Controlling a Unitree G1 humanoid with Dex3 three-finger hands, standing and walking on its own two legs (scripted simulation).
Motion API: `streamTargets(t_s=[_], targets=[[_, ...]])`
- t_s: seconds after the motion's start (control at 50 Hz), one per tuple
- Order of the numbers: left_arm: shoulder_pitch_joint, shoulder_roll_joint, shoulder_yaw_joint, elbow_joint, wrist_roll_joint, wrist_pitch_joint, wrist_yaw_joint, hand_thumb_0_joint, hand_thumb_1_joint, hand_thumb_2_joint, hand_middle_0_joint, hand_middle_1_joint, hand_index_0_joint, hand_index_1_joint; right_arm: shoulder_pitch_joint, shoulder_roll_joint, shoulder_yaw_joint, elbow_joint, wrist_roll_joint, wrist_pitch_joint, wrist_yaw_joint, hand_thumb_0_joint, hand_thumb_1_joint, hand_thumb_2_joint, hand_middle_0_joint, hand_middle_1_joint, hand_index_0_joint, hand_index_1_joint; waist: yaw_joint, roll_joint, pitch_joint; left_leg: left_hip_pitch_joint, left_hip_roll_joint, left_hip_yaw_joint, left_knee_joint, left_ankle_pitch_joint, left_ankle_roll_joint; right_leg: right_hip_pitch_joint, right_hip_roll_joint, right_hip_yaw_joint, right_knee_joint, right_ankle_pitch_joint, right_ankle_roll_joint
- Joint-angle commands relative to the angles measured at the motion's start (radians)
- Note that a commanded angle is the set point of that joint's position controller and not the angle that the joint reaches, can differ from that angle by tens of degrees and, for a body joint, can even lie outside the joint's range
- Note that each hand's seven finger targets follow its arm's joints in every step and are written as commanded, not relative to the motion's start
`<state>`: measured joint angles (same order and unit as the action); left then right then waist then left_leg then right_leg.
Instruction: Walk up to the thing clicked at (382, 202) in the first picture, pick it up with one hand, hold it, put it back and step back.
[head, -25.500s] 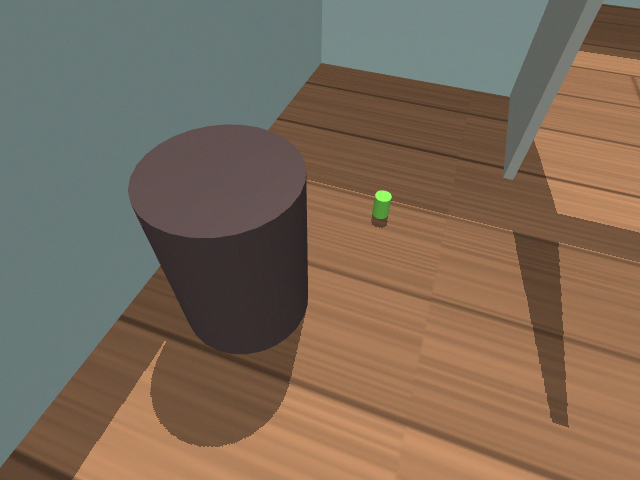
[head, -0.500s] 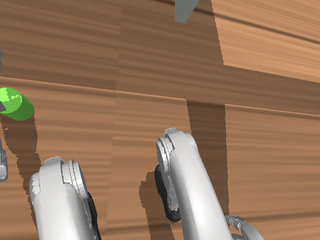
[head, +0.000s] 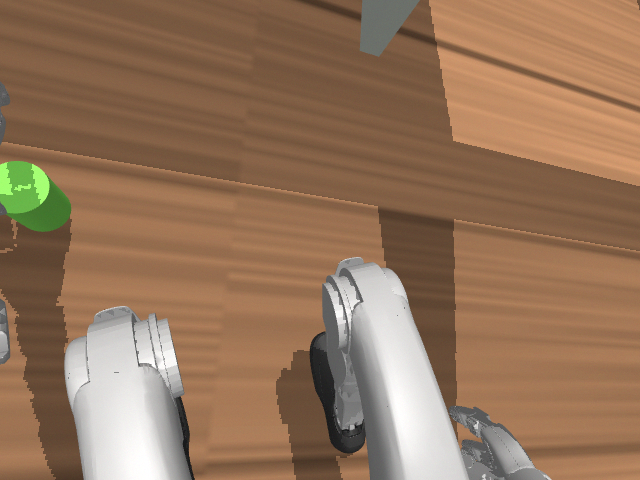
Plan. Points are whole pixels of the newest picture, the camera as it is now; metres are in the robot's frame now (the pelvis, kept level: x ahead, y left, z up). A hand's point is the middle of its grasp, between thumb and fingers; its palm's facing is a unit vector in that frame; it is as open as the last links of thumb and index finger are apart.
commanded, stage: rest palm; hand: left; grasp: from above
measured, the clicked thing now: (32, 199) +0.49 +0.30 -0.28
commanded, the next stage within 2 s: close in 0.86 s
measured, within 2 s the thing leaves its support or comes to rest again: neither
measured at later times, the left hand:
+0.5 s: hand (9, 193) +0.48 +0.30 -0.22, palm faces -0.42 -0.09 -0.90, open 13.7 cm
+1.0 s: hand (16, 197) +0.48 +0.30 -0.23, palm faces -0.45 -0.12 -0.89, open 13.0 cm
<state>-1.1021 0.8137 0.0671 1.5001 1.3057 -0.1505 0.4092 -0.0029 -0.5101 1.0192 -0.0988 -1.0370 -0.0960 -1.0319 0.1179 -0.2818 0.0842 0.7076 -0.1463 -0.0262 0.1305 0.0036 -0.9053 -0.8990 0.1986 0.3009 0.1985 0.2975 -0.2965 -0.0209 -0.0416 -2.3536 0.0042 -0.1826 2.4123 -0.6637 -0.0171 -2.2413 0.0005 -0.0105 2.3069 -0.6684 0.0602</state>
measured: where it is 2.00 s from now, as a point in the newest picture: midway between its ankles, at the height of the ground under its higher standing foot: (261, 439)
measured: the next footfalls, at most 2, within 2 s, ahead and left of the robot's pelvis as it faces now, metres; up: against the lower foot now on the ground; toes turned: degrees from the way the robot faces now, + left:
none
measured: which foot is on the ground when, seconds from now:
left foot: down 0.00-1.00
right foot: down 0.00-1.00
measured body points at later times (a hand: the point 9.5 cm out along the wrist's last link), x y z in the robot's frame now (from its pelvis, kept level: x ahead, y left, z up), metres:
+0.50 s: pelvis +0.00 +0.00 -0.02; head +0.27 +0.10 +0.33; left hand +0.50 +0.31 -0.17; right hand +0.01 -0.27 -0.08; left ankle +0.08 +0.13 -0.30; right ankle +0.11 -0.15 -0.29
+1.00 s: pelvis +0.00 +0.00 -0.02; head +0.27 +0.10 +0.32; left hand +0.50 +0.31 -0.18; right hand +0.03 -0.26 -0.09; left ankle +0.08 +0.13 -0.30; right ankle +0.11 -0.15 -0.29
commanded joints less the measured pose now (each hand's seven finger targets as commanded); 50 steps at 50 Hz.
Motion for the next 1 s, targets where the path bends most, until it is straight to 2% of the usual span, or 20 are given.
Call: streamTargets(t_s=[0.0,0.08,0.12,0.14,0.2,0.24,0.28,0.34,0.36,0.44,0.52,0.58,0.62,0.64,0.68,0.84,0.86,0.88,0.94,0.98], targets=[[-0.272,0.168,-0.024,-0.023,-0.035,0.044,-0.044,0.0,-0.508,0.975,-0.067,-1.036,-0.076,-1.025,0.263,-0.27,-0.062,0.011,0.003,0.002,-0.003,0.0,-0.897,-0.899,0.2,0.3,0.2,0.3,-0.061,0.29,-0.548,0.523,-0.006,0.115,-0.261,0.123,0.045,0.262,0.027,-0.161,-0.226,0.199,-0.085],[-0.213,0.235,0.009,-0.001,-0.062,0.02,-0.106,0.0,-0.473,0.922,-0.069,-1.059,-0.095,-1.03,0.244,-0.28,-0.049,-0.027,0.01,0.01,0.0,0.0,-0.898,-0.898,0.199,0.3,0.199,0.3,-0.039,0.259,-0.546,0.491,-0.007,0.104,-0.261,0.15,0.046,0.308,0.026,-0.157,-0.213,0.214,-0.084],[-0.245,0.233,-0.004,-0.046,-0.056,-0.011,-0.11,0.0,-0.479,0.927,-0.074,-1.047,-0.095,-1.023,0.234,-0.275,-0.033,-0.046,0.002,0.013,0.003,0.0,-0.897,-0.898,0.199,0.3,0.199,0.3,-0.047,0.279,-0.555,0.504,-0.006,0.097,-0.255,0.147,0.042,0.307,0.028,-0.162,-0.204,0.209,-0.084],[-0.253,0.295,0.036,-0.07,-0.054,-0.03,-0.098,0.0,-0.48,0.93,-0.078,-1.049,-0.098,-1.026,0.24,-0.281,-0.031,-0.043,0.0,0.016,0.002,0.0,-0.898,-0.899,0.199,0.3,0.199,0.3,-0.04,0.284,-0.563,0.497,-0.004,0.1,-0.248,0.145,0.043,0.323,0.032,-0.164,-0.206,0.206,-0.083],[-0.276,0.319,0.055,-0.122,-0.039,-0.081,-0.053,0.0,-0.496,0.946,-0.079,-1.034,-0.092,-1.018,0.248,-0.278,-0.019,-0.044,-0.011,0.014,0.006,0.0,-0.9,-0.899,0.199,0.3,0.199,0.3,-0.032,0.345,-0.625,0.544,-0.004,0.11,-0.225,0.191,0.035,0.357,0.035,-0.164,-0.194,0.249,-0.081],[-0.301,0.326,0.064,-0.115,-0.025,-0.106,-0.017,0.0,-0.509,0.955,-0.067,-1.018,-0.076,-1.006,0.262,-0.288,-0.017,-0.04,-0.021,0.007,0.009,0.0,-0.897,-0.899,0.2,0.3,0.199,0.3,-0.062,0.374,-0.586,0.569,0.0,0.101,-0.216,0.187,0.028,0.306,0.035,-0.177,-0.182,0.239,-0.084],[-0.329,0.358,0.081,-0.135,-0.005,-0.13,0.021,0.0,-0.508,0.966,-0.082,-0.997,-0.084,-0.993,0.259,-0.294,-0.019,-0.03,-0.029,0.001,0.007,0.0,-0.898,-0.9,0.2,0.3,0.199,0.3,-0.06,0.42,-0.617,0.598,0.003,0.1,-0.208,0.184,0.024,0.289,0.037,-0.18,-0.171,0.239,-0.086],[-0.301,0.368,0.097,-0.107,0.019,-0.133,0.077,0.0,-0.497,0.996,-0.084,-0.992,-0.082,-0.991,0.266,-0.299,-0.019,-0.018,-0.048,-0.012,0.01,0.0,-0.894,-0.898,0.2,0.3,0.2,0.3,-0.072,0.426,-0.593,0.59,0.006,0.102,-0.196,0.164,0.024,0.272,0.037,-0.19,-0.16,0.23,-0.081],[-0.301,0.347,0.084,-0.101,0.025,-0.13,0.086,0.0,-0.487,1.032,-0.1,-1.004,-0.093,-1.009,0.272,-0.297,-0.015,-0.014,-0.053,-0.018,0.014,0.0,-0.894,-0.898,0.2,0.3,0.2,0.3,-0.081,0.445,-0.588,0.603,0.008,0.102,-0.196,0.164,0.023,0.265,0.038,-0.192,-0.155,0.23,-0.08],[-0.305,0.359,0.093,-0.077,0.023,-0.101,0.116,0.0,-0.443,1.067,-0.13,-1.017,-0.12,-1.025,0.275,-0.308,-0.013,-0.007,-0.066,-0.038,0.022,0.0,-0.892,-0.898,0.2,0.3,0.2,0.3,-0.083,0.461,-0.586,0.594,0.011,0.096,-0.194,0.155,0.025,0.251,0.039,-0.203,-0.15,0.226,-0.078],[-0.316,0.349,0.069,-0.03,0.02,-0.074,0.114,0.0,-0.435,1.082,-0.117,-1.067,-0.115,-1.066,0.268,-0.312,-0.004,-0.001,-0.073,-0.056,0.03,0.0,-0.892,-0.898,0.2,0.3,0.2,0.3,-0.09,0.445,-0.554,0.552,0.009,0.09,-0.178,0.121,0.027,0.235,0.045,-0.207,-0.145,0.203,-0.082],[-0.257,0.363,0.085,-0.002,0.02,-0.051,0.108,0.0,-0.436,1.086,-0.12,-1.071,-0.118,-1.071,0.277,-0.319,0.004,0.003,-0.077,-0.068,0.039,0.0,-0.893,-0.898,0.2,0.3,0.2,0.3,-0.077,0.435,-0.564,0.564,0.007,0.092,-0.166,0.192,0.026,0.279,0.046,-0.207,-0.136,0.262,-0.077],[-0.266,0.384,0.106,-0.006,0.007,-0.046,0.108,0.0,-0.444,1.068,-0.109,-1.077,-0.111,-1.073,0.271,-0.327,0.003,-0.005,-0.077,-0.071,0.046,0.0,-0.896,-0.9,0.2,0.3,0.2,0.3,-0.089,0.43,-0.559,0.55,0.01,0.085,-0.166,0.204,0.026,0.283,0.049,-0.211,-0.126,0.275,-0.08],[-0.265,0.357,0.084,-0.011,0.007,-0.043,0.098,0.0,-0.456,1.068,-0.102,-1.076,-0.103,-1.072,0.266,-0.324,0.008,-0.016,-0.076,-0.073,0.05,0.0,-0.895,-0.899,0.2,0.3,0.2,0.3,-0.092,0.428,-0.549,0.553,0.008,0.083,-0.175,0.211,0.025,0.282,0.049,-0.212,-0.128,0.277,-0.08],[-0.269,0.358,0.083,-0.001,-0.003,-0.046,0.095,0.0,-0.435,1.068,-0.128,-1.061,-0.126,-1.062,0.252,-0.327,0.009,-0.02,-0.075,-0.078,0.053,0.0,-0.896,-0.9,0.2,0.3,0.2,0.3,-0.095,0.421,-0.522,0.521,0.009,0.08,-0.172,0.172,0.027,0.271,0.053,-0.213,-0.133,0.246,-0.082],[-0.246,0.389,0.108,-0.001,-0.006,-0.068,0.097,0.0,-0.422,1.081,-0.137,-1.073,-0.134,-1.074,0.258,-0.334,0.015,-0.016,-0.079,-0.085,0.065,0.0,-0.897,-0.901,0.2,0.3,0.2,0.3,-0.101,0.42,-0.534,0.539,0.016,0.072,-0.159,0.196,0.025,0.31,0.057,-0.216,-0.134,0.265,-0.077],[-0.252,0.363,0.087,0.005,-0.005,-0.07,0.094,0.0,-0.432,1.108,-0.138,-1.077,-0.13,-1.084,0.249,-0.333,0.019,-0.028,-0.079,-0.089,0.064,0.0,-0.898,-0.902,0.2,0.3,0.2,0.3,-0.105,0.413,-0.521,0.535,0.013,0.074,-0.151,0.193,0.025,0.299,0.057,-0.218,-0.133,0.265,-0.077],[-0.25,0.394,0.101,0.003,0.0,-0.074,0.099,0.0,-0.422,1.089,-0.139,-1.081,-0.135,-1.082,0.252,-0.332,0.02,-0.012,-0.083,-0.088,0.065,0.0,-0.898,-0.902,0.2,0.3,0.2,0.3,-0.105,0.427,-0.523,0.528,0.016,0.074,-0.155,0.174,0.026,0.306,0.059,-0.217,-0.137,0.25,-0.078],[-0.261,0.387,0.094,0.002,0.001,-0.088,0.111,0.0,-0.412,1.119,-0.147,-1.099,-0.141,-1.103,0.239,-0.338,0.025,-0.025,-0.087,-0.09,0.066,0.0,-0.898,-0.902,0.2,0.3,0.2,0.3,-0.105,0.421,-0.51,0.524,0.015,0.068,-0.159,0.157,0.024,0.296,0.059,-0.226,-0.136,0.235,-0.078],[-0.254,0.392,0.092,0.004,0.012,-0.091,0.116,0.0,-0.291,1.008,-0.189,-1.1,-0.211,-1.076,0.24,-0.341,0.026,-0.023,-0.089,-0.093,0.068,0.0,-0.892,-0.898,0.2,0.3,0.2,0.3,-0.11,0.432,-0.513,0.55,0.018,0.068,-0.151,0.183,0.022,0.297,0.061,-0.228,-0.129,0.256,-0.075]])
